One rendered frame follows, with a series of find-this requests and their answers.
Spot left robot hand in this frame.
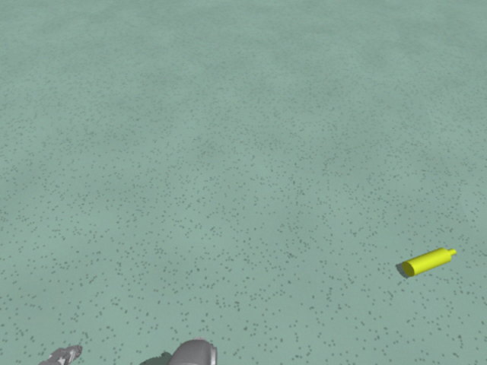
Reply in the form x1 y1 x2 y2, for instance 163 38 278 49
38 345 83 365

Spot bottle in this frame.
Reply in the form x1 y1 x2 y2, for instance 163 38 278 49
403 248 457 277

